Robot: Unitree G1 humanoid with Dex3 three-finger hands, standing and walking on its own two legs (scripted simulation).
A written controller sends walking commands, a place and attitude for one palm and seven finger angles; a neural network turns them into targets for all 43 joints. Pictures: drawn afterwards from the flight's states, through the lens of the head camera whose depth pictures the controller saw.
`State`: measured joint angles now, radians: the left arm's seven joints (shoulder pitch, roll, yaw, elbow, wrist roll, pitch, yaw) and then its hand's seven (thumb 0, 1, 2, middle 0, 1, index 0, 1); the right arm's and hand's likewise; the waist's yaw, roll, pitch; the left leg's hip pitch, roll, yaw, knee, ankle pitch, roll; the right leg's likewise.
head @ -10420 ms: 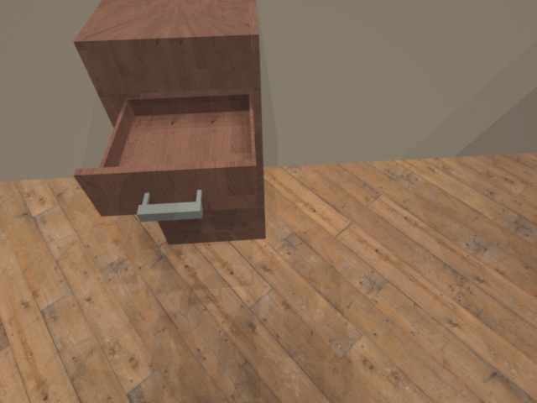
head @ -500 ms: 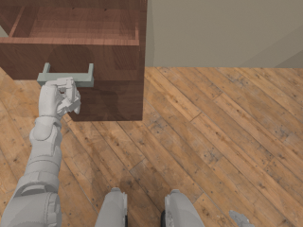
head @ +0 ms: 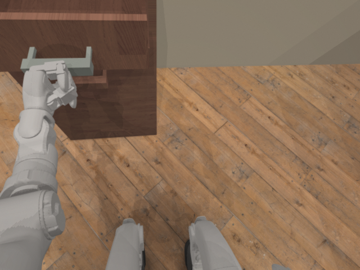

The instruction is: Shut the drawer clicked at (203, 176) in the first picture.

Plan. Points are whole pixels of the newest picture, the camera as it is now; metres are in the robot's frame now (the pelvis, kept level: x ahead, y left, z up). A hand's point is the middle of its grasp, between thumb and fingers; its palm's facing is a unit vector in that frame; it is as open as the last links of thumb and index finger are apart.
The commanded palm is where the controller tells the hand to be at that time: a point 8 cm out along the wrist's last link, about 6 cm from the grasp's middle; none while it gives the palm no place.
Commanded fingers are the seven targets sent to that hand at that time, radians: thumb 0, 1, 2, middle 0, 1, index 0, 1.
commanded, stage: push the drawer shut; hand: left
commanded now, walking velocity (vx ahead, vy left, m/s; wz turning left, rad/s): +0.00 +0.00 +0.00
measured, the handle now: (60, 59) +0.57 +0.24 +0.04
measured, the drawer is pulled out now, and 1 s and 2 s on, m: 0.08 0.00 0.00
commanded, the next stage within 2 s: pull the fist back off the drawer in 1.00 s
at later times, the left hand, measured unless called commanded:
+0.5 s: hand (73, 66) +0.55 +0.21 +0.04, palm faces +0.05 -1.00 -0.02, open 3.4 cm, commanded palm +0.55 +0.24 +0.05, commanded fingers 0.00 0.90 0.90 -1.40 -1.60 -1.40 -1.60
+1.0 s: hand (67, 56) +0.58 +0.22 +0.04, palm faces +0.04 -1.00 -0.04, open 3.3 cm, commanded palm +0.61 +0.22 +0.05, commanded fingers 0.00 0.90 0.90 -1.40 -1.60 -1.40 -1.60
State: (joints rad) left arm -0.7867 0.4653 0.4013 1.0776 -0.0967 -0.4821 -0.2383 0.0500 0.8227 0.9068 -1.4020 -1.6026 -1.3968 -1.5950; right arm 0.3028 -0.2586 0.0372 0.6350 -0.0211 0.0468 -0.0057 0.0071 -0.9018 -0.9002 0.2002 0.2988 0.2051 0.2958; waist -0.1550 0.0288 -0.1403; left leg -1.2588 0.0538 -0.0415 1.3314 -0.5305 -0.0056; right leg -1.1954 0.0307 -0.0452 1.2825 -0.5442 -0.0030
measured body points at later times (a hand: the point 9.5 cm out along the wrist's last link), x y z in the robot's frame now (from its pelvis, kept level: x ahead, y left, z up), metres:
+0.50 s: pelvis -0.01 +0.01 -0.01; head +0.17 +0.04 +0.40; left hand +0.54 +0.26 +0.05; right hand +0.00 -0.26 -0.12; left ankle +0.04 +0.12 -0.61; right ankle +0.03 -0.12 -0.61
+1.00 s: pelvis -0.02 +0.01 -0.03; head +0.19 +0.06 +0.37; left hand +0.57 +0.28 +0.05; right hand -0.04 -0.24 -0.12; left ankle +0.04 +0.12 -0.61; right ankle +0.03 -0.12 -0.61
